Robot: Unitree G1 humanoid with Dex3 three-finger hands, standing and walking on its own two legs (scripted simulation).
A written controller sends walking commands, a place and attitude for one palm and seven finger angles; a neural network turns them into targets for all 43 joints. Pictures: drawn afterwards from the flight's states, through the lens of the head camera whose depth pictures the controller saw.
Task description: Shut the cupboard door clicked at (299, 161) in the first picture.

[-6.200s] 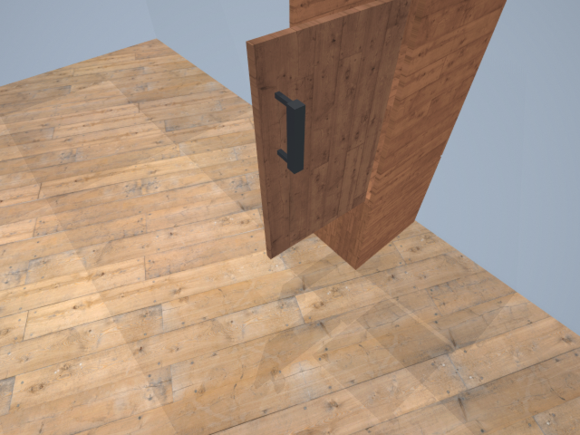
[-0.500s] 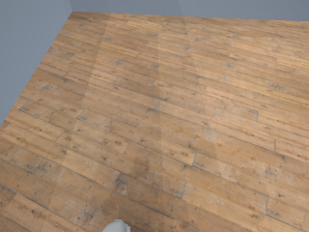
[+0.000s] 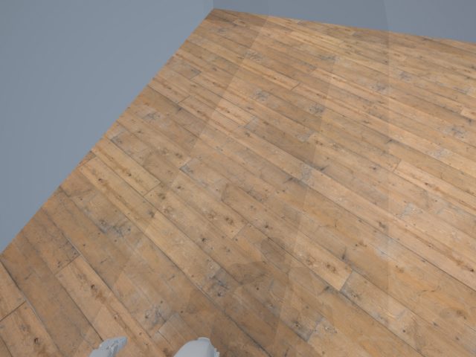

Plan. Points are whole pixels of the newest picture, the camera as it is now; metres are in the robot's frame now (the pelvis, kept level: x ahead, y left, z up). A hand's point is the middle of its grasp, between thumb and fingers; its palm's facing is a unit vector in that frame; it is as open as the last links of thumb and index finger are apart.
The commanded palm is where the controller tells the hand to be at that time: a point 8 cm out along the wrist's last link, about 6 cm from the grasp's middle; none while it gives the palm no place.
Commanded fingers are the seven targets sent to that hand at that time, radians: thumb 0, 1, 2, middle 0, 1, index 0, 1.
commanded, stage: walk to a spot facing it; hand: left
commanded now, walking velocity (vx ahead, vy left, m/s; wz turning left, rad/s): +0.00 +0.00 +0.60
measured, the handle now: out of the picture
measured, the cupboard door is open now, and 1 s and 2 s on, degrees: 86 86 86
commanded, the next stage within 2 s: none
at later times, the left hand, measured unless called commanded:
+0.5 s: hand out of the picture +0.05 +0.20 -0.16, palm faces +0.36 -0.89 -0.28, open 7.4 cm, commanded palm none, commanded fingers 0.00 0.90 0.90 -0.20 -0.30 -0.20 -0.30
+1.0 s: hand out of the picture -0.03 +0.15 -0.17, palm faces +0.64 -0.73 -0.24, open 7.4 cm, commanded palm none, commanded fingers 0.00 0.90 0.90 -0.20 -0.30 -0.20 -0.30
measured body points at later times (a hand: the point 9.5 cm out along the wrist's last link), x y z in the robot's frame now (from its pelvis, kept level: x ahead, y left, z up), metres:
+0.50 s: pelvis +0.04 -0.04 +0.00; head +0.08 -0.03 +0.44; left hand +0.03 +0.24 -0.14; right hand +0.22 -0.25 -0.14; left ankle +0.01 +0.11 -0.73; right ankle +0.09 -0.16 -0.72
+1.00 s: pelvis +0.05 -0.06 +0.00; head +0.08 -0.01 +0.45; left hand -0.06 +0.19 -0.15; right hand +0.29 -0.19 -0.13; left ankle -0.01 +0.04 -0.73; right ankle +0.12 -0.18 -0.67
